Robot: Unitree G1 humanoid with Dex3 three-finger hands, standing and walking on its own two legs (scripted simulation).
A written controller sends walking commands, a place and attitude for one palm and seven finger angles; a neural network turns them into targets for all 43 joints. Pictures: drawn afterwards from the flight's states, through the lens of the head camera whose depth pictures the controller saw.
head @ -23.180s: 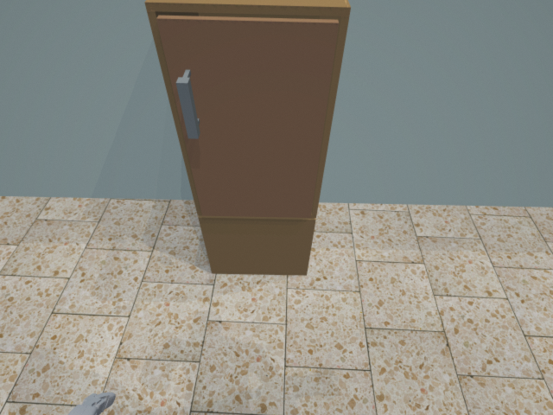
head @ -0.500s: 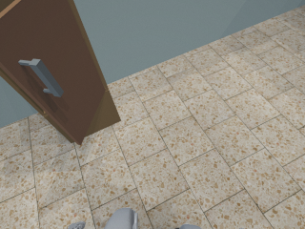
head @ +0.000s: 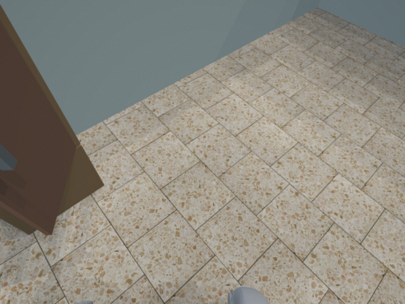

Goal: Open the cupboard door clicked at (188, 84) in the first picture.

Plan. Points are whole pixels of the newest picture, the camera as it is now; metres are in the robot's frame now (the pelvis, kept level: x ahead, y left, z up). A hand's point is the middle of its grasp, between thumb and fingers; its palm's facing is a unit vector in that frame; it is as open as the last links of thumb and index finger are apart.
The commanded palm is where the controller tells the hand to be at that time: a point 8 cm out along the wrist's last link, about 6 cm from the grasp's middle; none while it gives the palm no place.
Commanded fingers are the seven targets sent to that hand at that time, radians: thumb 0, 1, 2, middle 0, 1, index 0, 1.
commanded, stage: walk to a spot facing it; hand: left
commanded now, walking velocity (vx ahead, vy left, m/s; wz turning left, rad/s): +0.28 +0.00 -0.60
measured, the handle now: out of the picture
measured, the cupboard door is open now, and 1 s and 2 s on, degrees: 51 51 51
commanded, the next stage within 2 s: turn to face it in 1.60 s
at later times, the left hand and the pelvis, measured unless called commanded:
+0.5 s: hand (158, 279) +0.18 +0.11 -0.17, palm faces -0.24 -0.95 -0.19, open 7.4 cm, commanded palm none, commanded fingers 0.00 0.90 0.90 -0.20 -0.30 -0.20 -0.30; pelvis +0.12 -0.06 +0.00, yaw -16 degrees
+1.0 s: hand (221, 154) +0.54 -0.02 -0.16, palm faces -0.53 -0.82 -0.20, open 7.4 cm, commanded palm none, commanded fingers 0.00 0.90 0.90 -0.20 -0.30 -0.20 -0.30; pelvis +0.34 -0.12 +0.00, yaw -30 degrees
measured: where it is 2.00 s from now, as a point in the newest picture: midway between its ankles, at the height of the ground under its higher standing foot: (281, 195)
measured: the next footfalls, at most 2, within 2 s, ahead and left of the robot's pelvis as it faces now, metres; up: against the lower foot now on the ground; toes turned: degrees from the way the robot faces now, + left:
right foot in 0.18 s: +0.04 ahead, -0.14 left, +0.00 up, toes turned -14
left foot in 0.62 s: +0.35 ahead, +0.01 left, +0.00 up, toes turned -14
